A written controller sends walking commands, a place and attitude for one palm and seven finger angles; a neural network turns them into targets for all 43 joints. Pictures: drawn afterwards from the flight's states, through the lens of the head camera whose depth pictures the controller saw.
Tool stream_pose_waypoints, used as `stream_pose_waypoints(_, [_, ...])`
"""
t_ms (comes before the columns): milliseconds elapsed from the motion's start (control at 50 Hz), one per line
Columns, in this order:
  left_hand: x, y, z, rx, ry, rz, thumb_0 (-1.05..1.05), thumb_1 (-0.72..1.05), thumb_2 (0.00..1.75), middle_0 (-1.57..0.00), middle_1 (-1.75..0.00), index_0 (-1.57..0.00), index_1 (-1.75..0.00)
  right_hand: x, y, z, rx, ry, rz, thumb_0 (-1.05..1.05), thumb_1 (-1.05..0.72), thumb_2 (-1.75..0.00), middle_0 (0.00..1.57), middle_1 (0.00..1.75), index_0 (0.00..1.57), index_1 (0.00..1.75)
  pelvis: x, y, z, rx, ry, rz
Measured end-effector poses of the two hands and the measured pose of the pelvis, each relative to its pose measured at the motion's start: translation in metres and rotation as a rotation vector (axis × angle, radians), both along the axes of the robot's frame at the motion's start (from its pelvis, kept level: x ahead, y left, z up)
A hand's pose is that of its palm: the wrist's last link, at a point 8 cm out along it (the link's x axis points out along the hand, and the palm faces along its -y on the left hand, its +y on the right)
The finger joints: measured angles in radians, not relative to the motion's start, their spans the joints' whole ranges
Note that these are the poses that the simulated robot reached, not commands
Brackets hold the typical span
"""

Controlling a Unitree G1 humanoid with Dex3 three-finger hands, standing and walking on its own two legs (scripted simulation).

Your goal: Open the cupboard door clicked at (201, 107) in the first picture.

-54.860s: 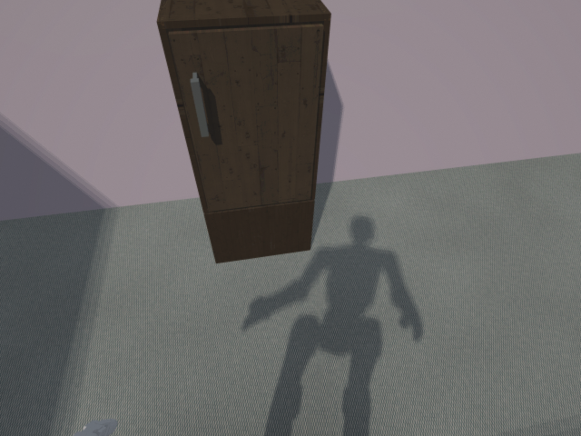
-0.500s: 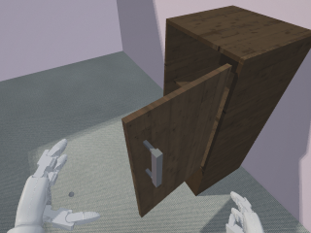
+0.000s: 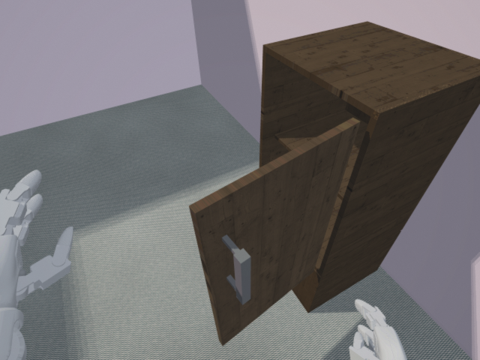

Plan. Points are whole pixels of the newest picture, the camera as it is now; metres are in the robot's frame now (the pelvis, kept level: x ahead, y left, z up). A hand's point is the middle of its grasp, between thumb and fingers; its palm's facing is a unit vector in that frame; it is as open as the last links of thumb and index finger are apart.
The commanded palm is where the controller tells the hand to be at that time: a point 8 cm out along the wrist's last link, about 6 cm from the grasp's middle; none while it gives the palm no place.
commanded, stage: draw the hand back to the body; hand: left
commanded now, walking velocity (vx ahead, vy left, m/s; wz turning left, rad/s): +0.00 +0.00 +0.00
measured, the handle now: (236, 270) +0.28 +0.05 -0.01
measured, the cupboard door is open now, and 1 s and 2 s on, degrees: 98 98 98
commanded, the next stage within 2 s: step back with the hand held close in 0.38 s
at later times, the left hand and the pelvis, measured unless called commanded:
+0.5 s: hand (71, 261) +0.18 +0.24 +0.16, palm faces +0.46 -0.79 -0.40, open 7.4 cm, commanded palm +0.13 +0.27 +0.18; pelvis -0.01 -0.02 +0.00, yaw +0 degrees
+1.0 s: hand (29, 294) +0.13 +0.26 +0.16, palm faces +0.40 -0.77 -0.51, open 7.4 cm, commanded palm +0.08 +0.30 +0.18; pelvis -0.07 +0.00 +0.00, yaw -1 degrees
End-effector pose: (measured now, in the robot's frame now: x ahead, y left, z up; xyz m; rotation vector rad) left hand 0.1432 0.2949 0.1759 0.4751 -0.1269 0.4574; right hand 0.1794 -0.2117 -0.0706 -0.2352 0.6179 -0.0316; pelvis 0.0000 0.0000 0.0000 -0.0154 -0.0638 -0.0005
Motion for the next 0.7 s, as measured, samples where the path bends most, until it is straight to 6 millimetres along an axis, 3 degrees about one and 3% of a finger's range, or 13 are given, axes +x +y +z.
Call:
stream_pose_waypoints(80, [0.0, 0.003, 0.009, 0.014, -0.035, 0.028, 0.01, 0.73, 0.82, -0.21, -0.3, -0.2, -0.3, 0.0, -0.009, 0.0, -0.003, 0.012, -0.011, 0.01, -0.9, -0.9, 0.2, 0.3, 0.2, 0.3, -0.001, -0.005, 0.001, 0.002, -0.009, -0.001])
stream_pose_waypoints(220, [0.001, -0.012, -0.01, -0.048, 0.027, 0.013, 0.01, 0.85, 0.88, -0.21, -0.3, -0.21, -0.3, -0.006, -0.023, -0.003, -0.007, 0.041, -0.031, 0.01, -0.9, -0.9, 0.2, 0.3, 0.2, 0.3, -0.003, -0.013, 0.003, 0.005, -0.014, -0.004])
stream_pose_waypoints(340, [-0.003, -0.021, -0.007, -0.035, 0.026, -0.004, 0.01, 0.88, 0.89, -0.21, -0.3, -0.21, -0.3, -0.011, -0.03, -0.004, -0.01, 0.041, -0.046, 0.02, -0.9, -0.9, 0.2, 0.3, 0.2, 0.3, -0.003, -0.02, 0.003, 0.005, -0.024, -0.005])
stream_pose_waypoints(600, [-0.005, -0.02, 0.008, 0.034, -0.028, -0.011, 0.01, 0.89, 0.9, -0.22, -0.3, -0.21, -0.3, -0.02, -0.034, -0.005, 0.008, 0.046, -0.051, 0.01, -0.9, -0.9, 0.2, 0.3, 0.2, 0.3, -0.017, -0.026, 0.003, -0.004, -0.002, 0.007])
stream_pose_waypoints(700, [-0.006, -0.019, -0.001, 0.058, 0.035, -0.055, 0.01, 0.89, 0.9, -0.21, -0.3, -0.21, -0.3, -0.034, -0.041, -0.006, -0.017, 0.086, -0.096, 0.01, -0.9, -0.9, 0.2, 0.3, 0.2, 0.3, -0.027, -0.02, 0.003, -0.003, 0.038, -0.003])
